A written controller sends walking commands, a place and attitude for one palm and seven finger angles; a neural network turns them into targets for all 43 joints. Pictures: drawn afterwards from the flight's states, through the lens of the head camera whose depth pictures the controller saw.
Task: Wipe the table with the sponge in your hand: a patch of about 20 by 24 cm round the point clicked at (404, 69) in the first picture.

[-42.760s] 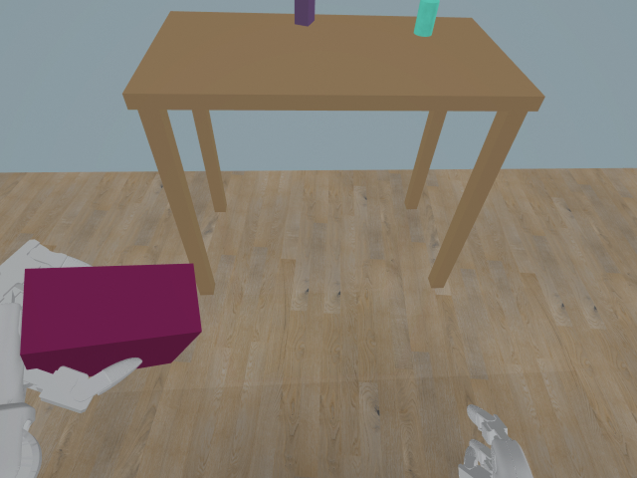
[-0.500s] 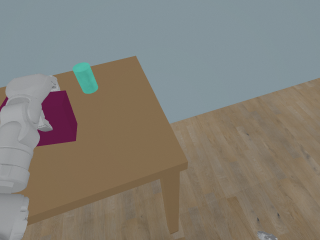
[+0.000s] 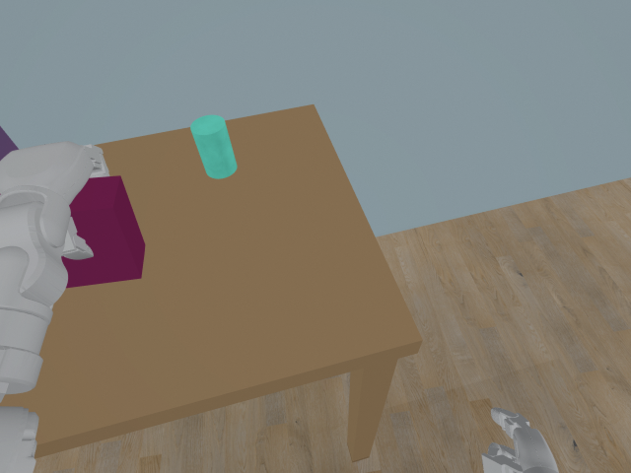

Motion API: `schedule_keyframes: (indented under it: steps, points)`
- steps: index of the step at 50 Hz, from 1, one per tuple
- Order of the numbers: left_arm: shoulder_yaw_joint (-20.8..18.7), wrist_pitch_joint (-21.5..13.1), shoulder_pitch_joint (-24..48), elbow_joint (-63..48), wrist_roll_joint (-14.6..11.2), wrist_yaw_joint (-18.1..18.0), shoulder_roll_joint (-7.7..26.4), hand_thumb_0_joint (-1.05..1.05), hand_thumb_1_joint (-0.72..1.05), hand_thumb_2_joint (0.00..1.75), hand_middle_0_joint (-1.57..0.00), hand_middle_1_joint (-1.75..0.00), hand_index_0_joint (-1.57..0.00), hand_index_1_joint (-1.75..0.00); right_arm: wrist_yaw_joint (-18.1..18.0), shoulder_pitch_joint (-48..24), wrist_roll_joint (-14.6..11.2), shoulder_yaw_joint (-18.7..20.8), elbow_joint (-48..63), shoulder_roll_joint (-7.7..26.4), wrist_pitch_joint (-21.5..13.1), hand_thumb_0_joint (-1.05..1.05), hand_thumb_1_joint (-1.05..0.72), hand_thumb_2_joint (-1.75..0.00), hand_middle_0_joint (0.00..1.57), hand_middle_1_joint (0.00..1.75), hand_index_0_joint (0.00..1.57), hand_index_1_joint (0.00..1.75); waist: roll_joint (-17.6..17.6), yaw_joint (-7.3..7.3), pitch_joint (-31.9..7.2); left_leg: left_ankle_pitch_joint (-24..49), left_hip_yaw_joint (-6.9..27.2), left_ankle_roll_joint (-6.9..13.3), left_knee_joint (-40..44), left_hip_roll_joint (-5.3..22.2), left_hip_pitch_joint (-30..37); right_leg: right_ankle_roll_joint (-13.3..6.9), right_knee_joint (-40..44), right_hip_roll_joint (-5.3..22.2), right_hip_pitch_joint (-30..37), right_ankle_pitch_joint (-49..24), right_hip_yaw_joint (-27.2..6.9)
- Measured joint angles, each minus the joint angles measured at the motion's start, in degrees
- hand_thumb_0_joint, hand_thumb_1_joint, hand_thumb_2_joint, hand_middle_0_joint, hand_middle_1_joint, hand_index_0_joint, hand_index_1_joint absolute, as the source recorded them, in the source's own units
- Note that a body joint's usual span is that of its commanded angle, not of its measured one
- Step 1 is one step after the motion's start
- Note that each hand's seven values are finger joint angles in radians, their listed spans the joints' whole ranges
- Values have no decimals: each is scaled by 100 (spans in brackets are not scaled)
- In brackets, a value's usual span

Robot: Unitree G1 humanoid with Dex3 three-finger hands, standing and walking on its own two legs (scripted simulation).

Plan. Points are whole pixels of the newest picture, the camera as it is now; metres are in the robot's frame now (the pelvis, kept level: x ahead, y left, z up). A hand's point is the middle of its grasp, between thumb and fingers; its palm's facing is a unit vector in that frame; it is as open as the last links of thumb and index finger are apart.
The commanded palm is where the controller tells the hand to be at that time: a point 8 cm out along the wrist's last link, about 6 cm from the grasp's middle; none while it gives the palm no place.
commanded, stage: wipe back along the first lane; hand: left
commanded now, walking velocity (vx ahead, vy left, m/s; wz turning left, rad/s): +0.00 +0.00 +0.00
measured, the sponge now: (80, 246) +0.35 +0.35 +0.09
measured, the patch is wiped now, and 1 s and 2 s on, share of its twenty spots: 1.00 1.00 1.00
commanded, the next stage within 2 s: lift the sponge slowly off the table in 1.72 s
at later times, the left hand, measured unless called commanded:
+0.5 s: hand (57, 230) +0.33 +0.34 +0.15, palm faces +0.02 -0.05 -1.00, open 10.6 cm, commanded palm +0.30 +0.33 +0.20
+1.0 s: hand (56, 264) +0.29 +0.32 +0.15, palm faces +0.06 -0.05 -1.00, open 10.6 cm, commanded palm +0.25 +0.31 +0.18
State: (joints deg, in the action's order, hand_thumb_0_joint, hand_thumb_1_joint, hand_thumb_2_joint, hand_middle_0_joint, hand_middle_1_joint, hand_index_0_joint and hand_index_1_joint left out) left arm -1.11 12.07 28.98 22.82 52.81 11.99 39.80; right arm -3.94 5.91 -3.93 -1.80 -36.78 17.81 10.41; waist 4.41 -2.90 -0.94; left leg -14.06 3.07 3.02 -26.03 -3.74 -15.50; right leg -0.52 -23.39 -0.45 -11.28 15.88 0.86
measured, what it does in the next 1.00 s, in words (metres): stands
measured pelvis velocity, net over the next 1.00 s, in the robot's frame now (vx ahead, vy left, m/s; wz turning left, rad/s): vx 0.00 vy -0.01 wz -0.01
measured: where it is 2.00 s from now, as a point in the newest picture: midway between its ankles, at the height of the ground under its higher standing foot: outside the picture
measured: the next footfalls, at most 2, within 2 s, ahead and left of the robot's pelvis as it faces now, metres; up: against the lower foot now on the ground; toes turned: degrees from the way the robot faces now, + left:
none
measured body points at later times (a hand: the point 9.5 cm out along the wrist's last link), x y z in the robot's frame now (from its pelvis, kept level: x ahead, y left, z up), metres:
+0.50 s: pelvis +0.00 +0.01 +0.00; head +0.02 -0.02 +0.45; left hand +0.33 +0.34 +0.20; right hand +0.17 -0.23 -0.12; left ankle -0.01 +0.09 -0.74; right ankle -0.05 -0.12 -0.74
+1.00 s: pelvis +0.00 -0.01 +0.00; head +0.01 -0.04 +0.45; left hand +0.28 +0.32 +0.20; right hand +0.21 -0.23 -0.11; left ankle -0.01 +0.09 -0.74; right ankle -0.05 -0.12 -0.74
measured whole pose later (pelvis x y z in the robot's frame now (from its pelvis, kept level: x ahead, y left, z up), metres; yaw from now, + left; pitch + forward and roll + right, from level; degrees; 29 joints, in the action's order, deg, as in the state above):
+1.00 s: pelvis +0.00 -0.01 +0.00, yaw -1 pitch +2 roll +0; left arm -5.7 19.7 6.1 -2.0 49.1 8.5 35.9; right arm -1.8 5.4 -3.6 -3.3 -34.7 17.6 10.4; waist 5.4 -5.1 -1.8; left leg -15.3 2.6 2.5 -27.5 -3.2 -13.6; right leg -0.9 -25.3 -1.0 -9.8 17.1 0.4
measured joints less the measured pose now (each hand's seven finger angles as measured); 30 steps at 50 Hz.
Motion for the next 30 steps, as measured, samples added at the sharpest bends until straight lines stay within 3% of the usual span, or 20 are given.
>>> schedule_keyframes:
  steps: [9,22,30]
  points:
    - [-188,-215,-77,-172,-44,32,54,0,-58,104,-68,-131,-72,-132,77,43,44,-46,37,-60,-19,0,-90,-90,21,30,20,30,-9,-18,35,56,-20,53,117,-48,-15,43,151,52,-1,-73,-20]
    - [-390,173,-1130,-1217,-333,-251,-154,0,-55,103,-65,-134,-69,-135,259,173,64,-18,-20,-24,52,0,-90,-90,21,30,20,30,52,-64,-27,43,-90,85,110,-58,85,96,112,68,66,-64,-89]
    - [-237,475,-1053,-1207,-163,-250,-198,0,-54,103,-65,-134,-69,-136,185,-10,34,-86,46,-27,44,1,-90,-90,20,30,20,30,-11,-76,-8,53,-62,43,45,-19,103,41,39,26,85,-66,-59]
